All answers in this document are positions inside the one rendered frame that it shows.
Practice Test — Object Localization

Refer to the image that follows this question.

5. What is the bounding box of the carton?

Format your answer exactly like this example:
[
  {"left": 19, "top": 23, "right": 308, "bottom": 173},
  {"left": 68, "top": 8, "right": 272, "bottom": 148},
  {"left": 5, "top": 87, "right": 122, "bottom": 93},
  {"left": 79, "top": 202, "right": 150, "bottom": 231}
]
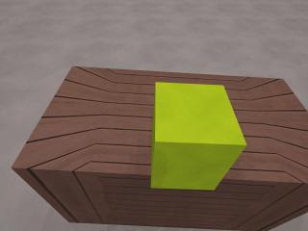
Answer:
[{"left": 150, "top": 82, "right": 247, "bottom": 191}]

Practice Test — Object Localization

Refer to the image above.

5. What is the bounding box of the pedestal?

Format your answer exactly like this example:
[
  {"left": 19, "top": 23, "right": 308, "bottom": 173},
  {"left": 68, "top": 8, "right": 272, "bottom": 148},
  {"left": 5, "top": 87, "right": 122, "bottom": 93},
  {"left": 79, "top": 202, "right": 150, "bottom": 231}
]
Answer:
[{"left": 11, "top": 66, "right": 308, "bottom": 231}]

